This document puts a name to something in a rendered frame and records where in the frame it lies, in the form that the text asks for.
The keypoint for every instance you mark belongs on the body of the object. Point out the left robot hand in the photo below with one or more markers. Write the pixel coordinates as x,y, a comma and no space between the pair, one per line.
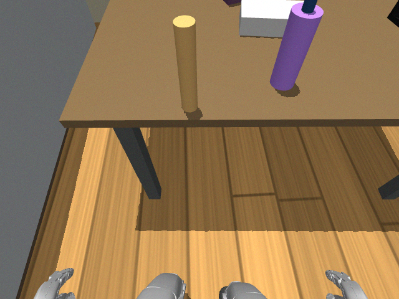
50,289

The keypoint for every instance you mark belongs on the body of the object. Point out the table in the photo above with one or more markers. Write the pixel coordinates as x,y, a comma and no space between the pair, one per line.
129,78

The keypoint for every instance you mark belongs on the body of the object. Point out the right robot hand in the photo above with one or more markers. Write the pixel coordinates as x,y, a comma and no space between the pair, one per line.
350,289

